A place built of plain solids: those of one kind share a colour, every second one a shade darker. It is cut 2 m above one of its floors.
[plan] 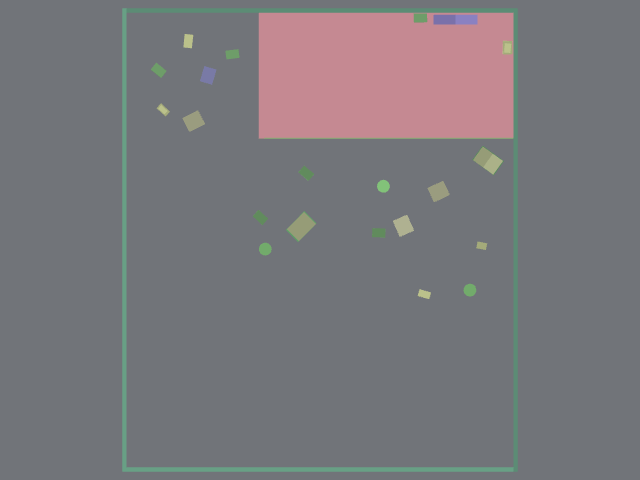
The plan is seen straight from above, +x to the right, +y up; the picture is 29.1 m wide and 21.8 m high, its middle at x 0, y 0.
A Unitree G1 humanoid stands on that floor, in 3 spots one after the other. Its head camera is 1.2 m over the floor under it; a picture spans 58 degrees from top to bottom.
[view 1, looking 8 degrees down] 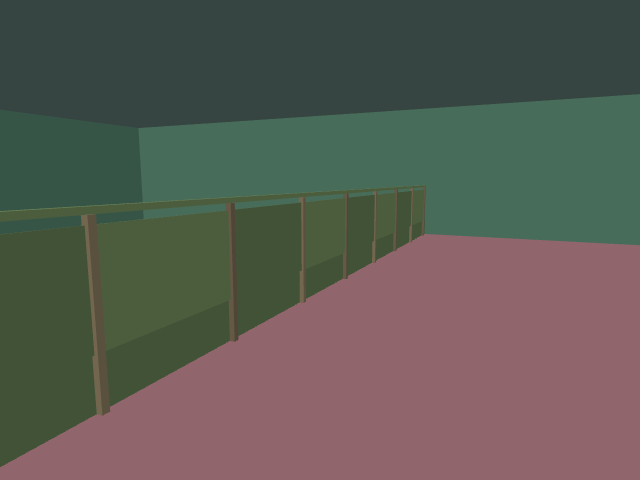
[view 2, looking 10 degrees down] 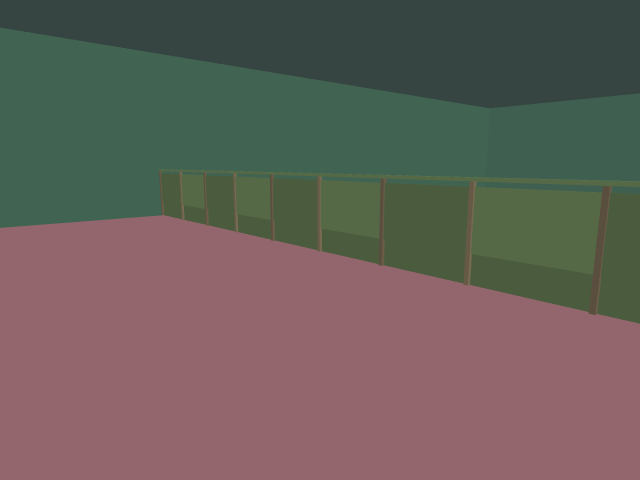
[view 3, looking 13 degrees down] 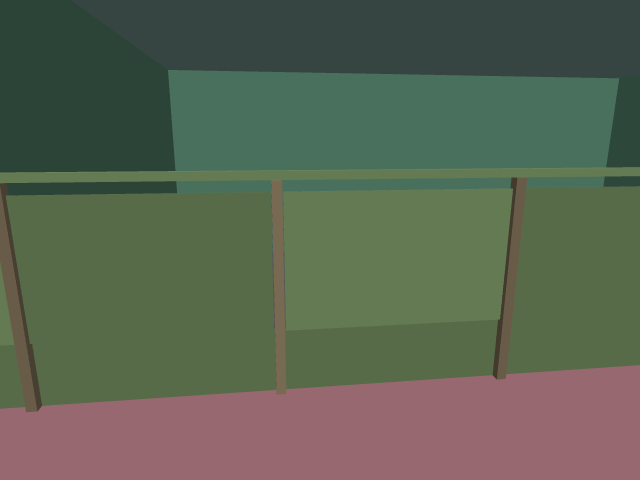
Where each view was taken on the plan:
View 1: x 6.80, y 6.53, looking -155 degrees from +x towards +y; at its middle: guard_rail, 4.53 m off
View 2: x -1.33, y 8.49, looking -41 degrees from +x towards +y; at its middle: guard_post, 5.96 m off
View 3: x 5.42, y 6.53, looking -97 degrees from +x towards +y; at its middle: guard_rail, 1.96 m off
